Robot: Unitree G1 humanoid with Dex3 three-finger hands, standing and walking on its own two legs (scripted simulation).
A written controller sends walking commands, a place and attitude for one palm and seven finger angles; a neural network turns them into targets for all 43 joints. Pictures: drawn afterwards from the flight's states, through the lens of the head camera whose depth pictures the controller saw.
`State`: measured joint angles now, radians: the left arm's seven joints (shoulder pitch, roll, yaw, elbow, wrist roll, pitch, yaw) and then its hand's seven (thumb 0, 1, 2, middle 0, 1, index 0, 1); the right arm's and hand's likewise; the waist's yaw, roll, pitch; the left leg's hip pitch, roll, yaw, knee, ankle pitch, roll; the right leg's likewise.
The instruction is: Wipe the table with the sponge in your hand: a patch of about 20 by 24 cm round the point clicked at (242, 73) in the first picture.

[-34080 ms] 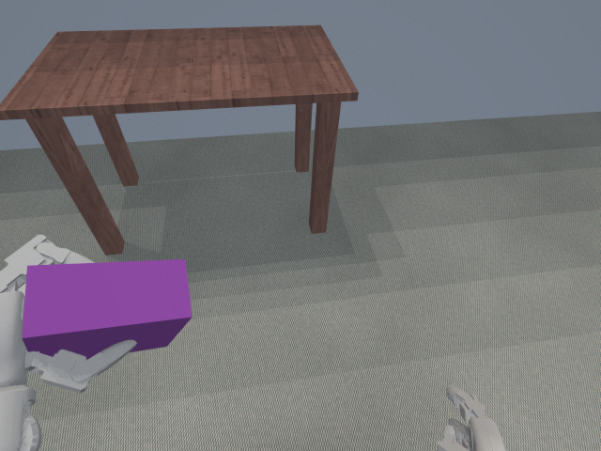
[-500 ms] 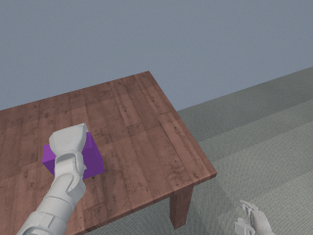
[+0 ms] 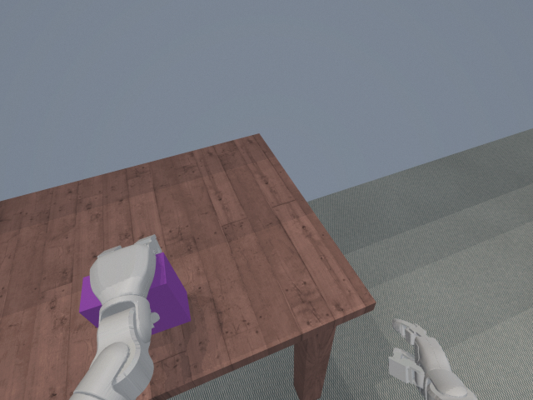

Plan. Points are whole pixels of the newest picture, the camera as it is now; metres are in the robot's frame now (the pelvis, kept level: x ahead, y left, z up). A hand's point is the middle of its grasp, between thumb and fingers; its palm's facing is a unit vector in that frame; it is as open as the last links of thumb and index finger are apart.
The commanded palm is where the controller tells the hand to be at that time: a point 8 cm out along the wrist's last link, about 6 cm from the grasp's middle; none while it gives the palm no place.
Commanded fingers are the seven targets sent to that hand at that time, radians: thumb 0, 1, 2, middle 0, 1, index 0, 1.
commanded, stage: wipe back along the middle lane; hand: left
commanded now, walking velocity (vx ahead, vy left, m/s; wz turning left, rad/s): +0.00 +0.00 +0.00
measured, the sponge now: (145, 306) +0.26 +0.25 -0.02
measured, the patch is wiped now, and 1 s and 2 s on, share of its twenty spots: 0.75 0.80 0.80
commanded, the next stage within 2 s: slide across to the third lane in 0.42 s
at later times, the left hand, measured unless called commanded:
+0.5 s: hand (149, 312) +0.23 +0.21 +0.03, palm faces +0.03 -0.09 -1.00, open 10.1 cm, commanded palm +0.18 +0.19 +0.07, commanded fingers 0.00 0.10 1.30 -1.20 -1.60 -1.20 -1.60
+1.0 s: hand (173, 314) +0.23 +0.17 +0.03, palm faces +0.00 -0.10 -1.00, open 10.1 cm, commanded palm +0.20 +0.15 +0.08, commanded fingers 0.00 0.10 1.30 -1.20 -1.60 -1.20 -1.60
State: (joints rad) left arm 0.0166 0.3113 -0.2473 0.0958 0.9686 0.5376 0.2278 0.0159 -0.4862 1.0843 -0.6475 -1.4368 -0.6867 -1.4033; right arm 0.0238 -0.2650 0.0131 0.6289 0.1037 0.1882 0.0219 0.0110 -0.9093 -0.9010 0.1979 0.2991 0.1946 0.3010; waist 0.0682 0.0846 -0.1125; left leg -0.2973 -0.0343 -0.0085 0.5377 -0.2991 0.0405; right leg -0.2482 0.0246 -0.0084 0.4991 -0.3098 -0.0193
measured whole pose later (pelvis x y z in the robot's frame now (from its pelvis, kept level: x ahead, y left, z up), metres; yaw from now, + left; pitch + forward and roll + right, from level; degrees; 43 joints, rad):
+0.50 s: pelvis -0.02 -0.01 +0.00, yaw +0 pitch +2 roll +0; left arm 0.10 0.28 -0.33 -0.01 1.01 0.59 0.22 0.02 -0.49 1.08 -0.65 -1.44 -0.70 -1.39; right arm 0.00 -0.25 0.02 0.63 0.10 0.20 0.05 0.01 -0.91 -0.90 0.20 0.30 0.19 0.30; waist 0.09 0.10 -0.09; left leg -0.30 -0.03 -0.01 0.56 -0.29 0.03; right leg -0.26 0.03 -0.01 0.55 -0.32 -0.03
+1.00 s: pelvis -0.02 -0.03 +0.00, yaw +0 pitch +0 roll +0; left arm 0.03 0.26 -0.38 0.07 0.99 0.59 0.20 0.00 -0.50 1.08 -0.67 -1.42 -0.72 -1.36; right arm -0.02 -0.26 0.00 0.66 0.10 0.17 0.04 0.01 -0.91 -0.90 0.20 0.30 0.19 0.30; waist 0.10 0.11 -0.09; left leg -0.27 -0.02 -0.02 0.54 -0.28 0.01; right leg -0.24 0.04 -0.02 0.55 -0.31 -0.06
